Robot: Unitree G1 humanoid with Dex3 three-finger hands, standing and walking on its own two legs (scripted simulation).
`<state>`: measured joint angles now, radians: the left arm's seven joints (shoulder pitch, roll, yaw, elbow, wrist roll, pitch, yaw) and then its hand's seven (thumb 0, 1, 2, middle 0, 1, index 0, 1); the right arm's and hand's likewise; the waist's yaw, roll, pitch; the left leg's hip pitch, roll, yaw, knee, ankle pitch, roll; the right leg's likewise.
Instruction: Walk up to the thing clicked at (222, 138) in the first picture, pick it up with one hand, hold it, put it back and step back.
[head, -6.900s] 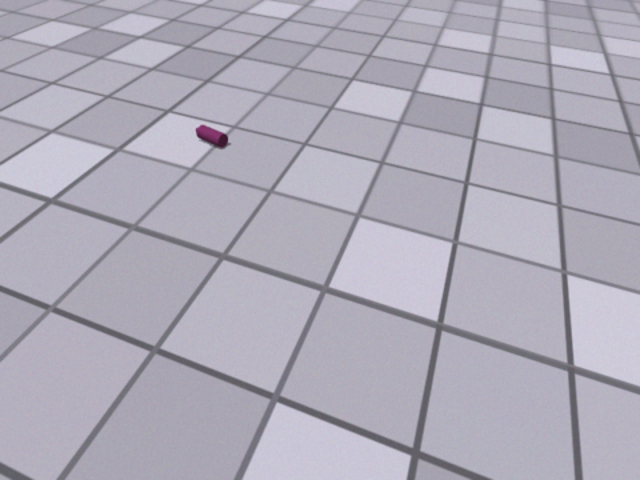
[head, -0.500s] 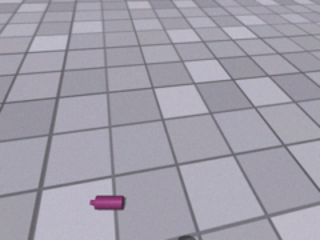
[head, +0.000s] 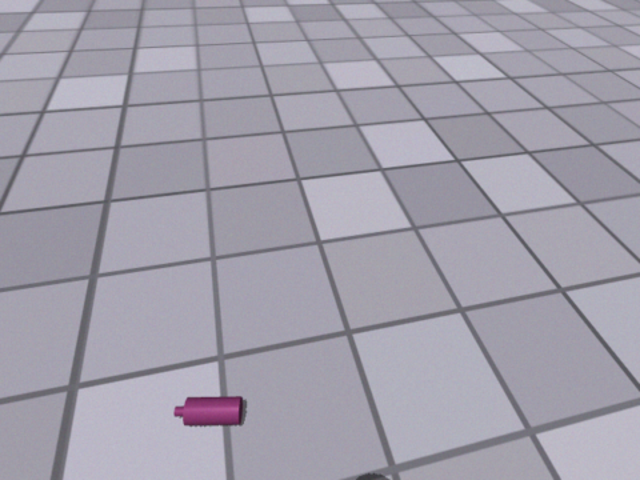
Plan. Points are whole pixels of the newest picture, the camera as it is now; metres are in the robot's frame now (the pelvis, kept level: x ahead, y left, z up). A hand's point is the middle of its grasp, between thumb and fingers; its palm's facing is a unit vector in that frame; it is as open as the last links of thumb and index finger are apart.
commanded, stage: walk up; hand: left
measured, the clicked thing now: (208, 410) +0.49 +0.30 -0.74
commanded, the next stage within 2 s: stand in 0.02 s
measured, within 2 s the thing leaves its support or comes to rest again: neither
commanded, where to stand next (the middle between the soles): +0.07 -0.02 m, yaw +0 degrees
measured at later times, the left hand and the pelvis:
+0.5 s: hand out of the picture +0.09 +0.25 -0.15, palm faces +0.00 -0.94 -0.35, open 7.4 cm; pelvis +0.01 +0.00 +0.00, yaw +1 degrees
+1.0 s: hand out of the picture +0.08 +0.25 -0.15, palm faces +0.00 -0.94 -0.35, open 7.4 cm; pelvis +0.01 -0.01 +0.00, yaw +1 degrees
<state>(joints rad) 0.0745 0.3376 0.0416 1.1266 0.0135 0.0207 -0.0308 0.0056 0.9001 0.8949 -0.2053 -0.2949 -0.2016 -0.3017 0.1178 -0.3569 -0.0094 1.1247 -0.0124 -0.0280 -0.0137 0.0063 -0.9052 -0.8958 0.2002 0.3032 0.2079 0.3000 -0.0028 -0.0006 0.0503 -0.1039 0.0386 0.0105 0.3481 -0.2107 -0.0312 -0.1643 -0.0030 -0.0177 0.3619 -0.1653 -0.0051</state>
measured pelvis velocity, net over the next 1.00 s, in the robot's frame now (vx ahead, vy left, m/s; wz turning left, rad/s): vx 0.01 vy -0.01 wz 0.01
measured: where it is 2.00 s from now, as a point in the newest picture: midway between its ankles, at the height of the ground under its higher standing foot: outside the picture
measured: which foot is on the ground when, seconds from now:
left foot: down 0.00-1.00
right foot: down 0.00-1.00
